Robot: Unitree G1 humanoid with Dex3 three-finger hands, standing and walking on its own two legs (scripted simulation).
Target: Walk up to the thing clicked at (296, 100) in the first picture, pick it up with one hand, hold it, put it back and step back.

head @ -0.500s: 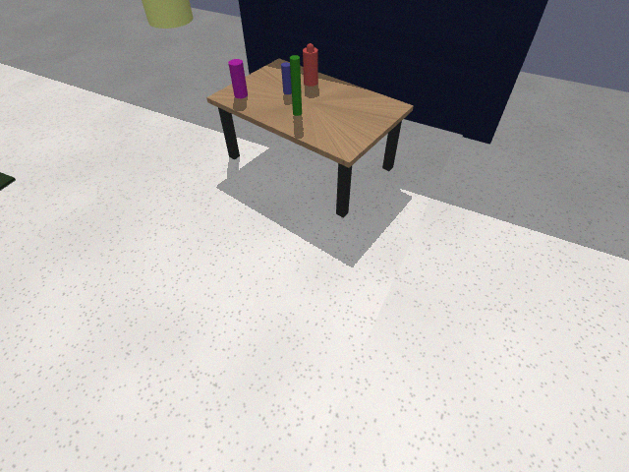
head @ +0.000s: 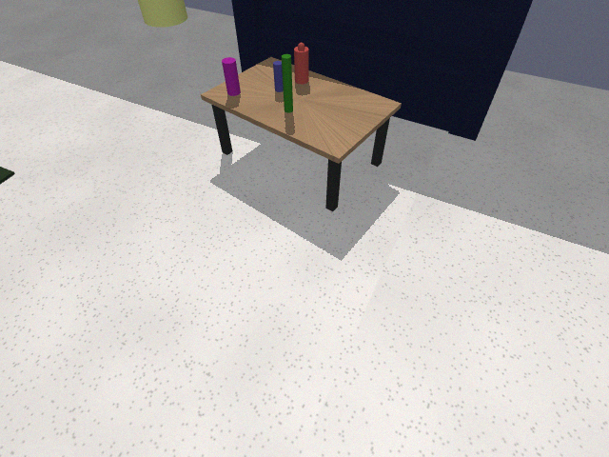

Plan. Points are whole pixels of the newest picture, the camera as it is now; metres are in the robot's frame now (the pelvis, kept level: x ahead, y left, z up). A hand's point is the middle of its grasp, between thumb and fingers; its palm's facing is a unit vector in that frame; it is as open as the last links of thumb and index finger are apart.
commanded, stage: stand
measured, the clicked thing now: (287, 85) +1.55 +0.15 -0.31
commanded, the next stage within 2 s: walk up in 0.62 s
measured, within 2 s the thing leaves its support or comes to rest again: neither
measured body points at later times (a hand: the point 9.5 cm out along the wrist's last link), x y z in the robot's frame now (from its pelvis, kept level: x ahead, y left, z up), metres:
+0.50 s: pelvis +0.00 +0.00 +0.00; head +0.01 +0.00 +0.45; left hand +0.08 +0.30 -0.13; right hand +0.08 -0.30 -0.13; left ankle +0.01 +0.12 -0.75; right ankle +0.01 -0.13 -0.75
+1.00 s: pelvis +0.08 +0.08 -0.03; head +0.08 +0.09 +0.42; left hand +0.07 +0.43 -0.15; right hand +0.19 -0.26 -0.12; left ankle +0.12 +0.21 -0.75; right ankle +0.01 -0.10 -0.72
